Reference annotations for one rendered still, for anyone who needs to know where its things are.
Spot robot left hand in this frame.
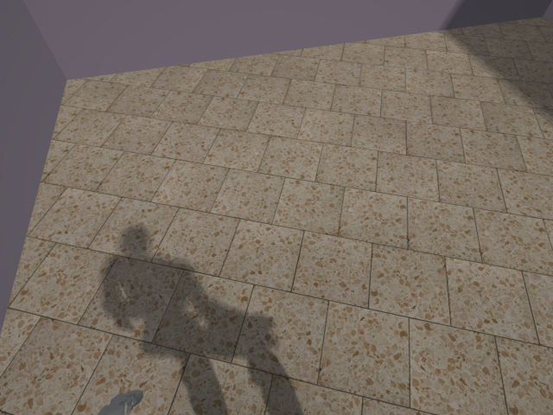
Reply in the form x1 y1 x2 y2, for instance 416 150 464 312
98 390 143 415

